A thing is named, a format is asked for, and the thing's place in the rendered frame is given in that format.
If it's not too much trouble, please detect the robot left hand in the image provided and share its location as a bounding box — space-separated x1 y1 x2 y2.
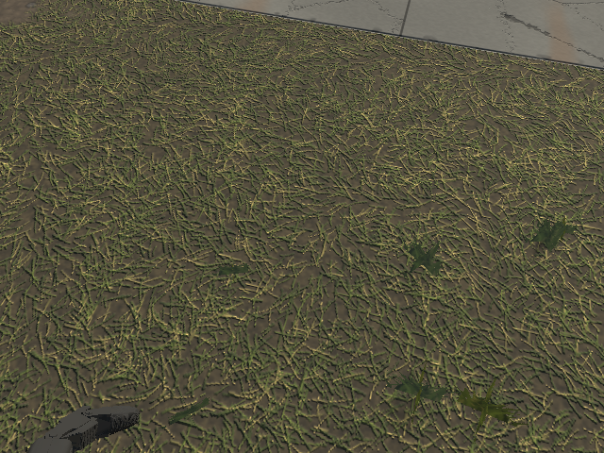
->
25 406 140 453

